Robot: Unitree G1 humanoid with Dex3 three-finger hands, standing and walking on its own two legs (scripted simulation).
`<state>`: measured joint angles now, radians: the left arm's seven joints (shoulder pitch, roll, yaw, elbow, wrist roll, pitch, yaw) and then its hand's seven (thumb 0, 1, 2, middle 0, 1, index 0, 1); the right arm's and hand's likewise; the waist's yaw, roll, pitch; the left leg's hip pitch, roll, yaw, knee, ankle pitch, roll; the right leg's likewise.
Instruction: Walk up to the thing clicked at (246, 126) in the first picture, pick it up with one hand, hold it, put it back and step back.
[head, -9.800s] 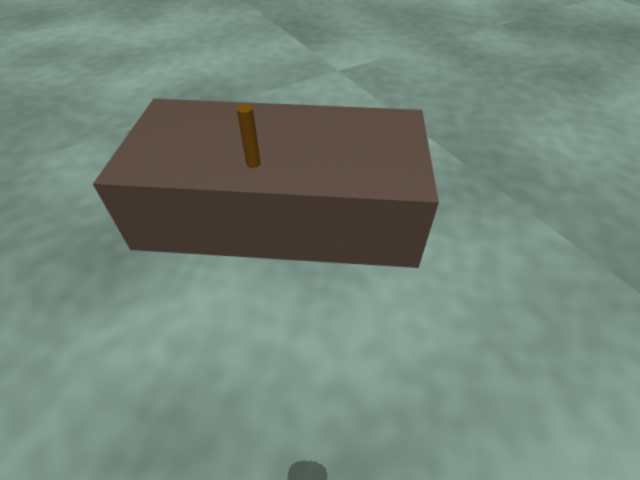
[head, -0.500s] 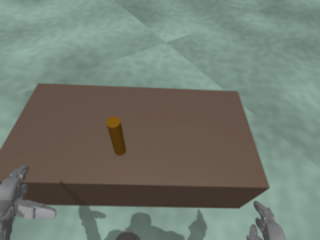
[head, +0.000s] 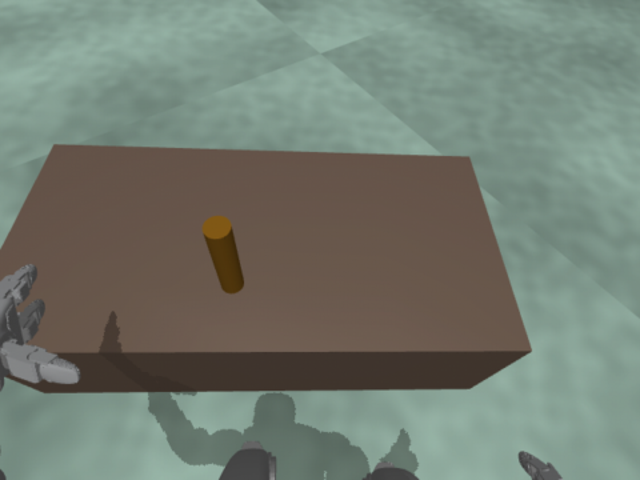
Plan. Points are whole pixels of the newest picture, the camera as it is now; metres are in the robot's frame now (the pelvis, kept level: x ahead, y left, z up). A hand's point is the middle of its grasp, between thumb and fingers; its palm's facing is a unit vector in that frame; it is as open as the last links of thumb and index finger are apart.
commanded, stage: go down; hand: left
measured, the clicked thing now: (225, 258) +0.53 +0.19 -0.24
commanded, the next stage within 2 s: none
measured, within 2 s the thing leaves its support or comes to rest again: neither
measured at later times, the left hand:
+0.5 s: hand (44, 269) +0.37 +0.36 +0.00, palm faces +0.19 -0.98 -0.10, open 17.3 cm
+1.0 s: hand (37, 252) +0.39 +0.38 +0.01, palm faces +0.20 -0.98 -0.08, open 17.2 cm
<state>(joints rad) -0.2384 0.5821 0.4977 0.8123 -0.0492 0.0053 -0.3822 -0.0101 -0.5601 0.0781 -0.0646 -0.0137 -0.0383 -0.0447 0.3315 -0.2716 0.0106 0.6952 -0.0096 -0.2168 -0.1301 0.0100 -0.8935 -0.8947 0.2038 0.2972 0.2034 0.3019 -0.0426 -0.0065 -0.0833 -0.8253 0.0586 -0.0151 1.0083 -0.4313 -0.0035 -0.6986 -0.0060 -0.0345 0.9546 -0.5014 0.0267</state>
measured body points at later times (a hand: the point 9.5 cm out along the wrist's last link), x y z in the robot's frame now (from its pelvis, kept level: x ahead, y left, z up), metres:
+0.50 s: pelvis -0.01 +0.00 -0.01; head +0.11 +0.04 +0.42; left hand +0.36 +0.42 +0.01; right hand +0.05 -0.28 -0.10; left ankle +0.03 +0.12 -0.68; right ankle -0.02 -0.14 -0.68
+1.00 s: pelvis +0.00 +0.01 -0.02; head +0.12 +0.06 +0.41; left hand +0.38 +0.43 +0.02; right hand +0.07 -0.27 -0.11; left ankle +0.03 +0.12 -0.68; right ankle -0.02 -0.14 -0.68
